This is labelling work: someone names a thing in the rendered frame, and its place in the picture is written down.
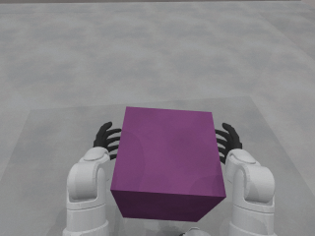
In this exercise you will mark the right robot hand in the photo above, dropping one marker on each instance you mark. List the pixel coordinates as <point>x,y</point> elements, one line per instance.
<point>232,141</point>

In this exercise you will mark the left robot forearm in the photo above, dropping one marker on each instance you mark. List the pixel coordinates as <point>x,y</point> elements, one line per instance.
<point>86,195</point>

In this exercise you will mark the right robot shin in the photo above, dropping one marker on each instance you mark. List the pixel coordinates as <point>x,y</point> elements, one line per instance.
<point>193,228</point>

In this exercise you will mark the right robot forearm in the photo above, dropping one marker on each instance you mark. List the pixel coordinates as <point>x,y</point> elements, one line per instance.
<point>253,195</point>

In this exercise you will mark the left robot hand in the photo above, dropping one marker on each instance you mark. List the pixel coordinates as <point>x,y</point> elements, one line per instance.
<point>102,141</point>

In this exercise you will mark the carton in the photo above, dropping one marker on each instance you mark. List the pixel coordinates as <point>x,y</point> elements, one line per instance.
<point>168,165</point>

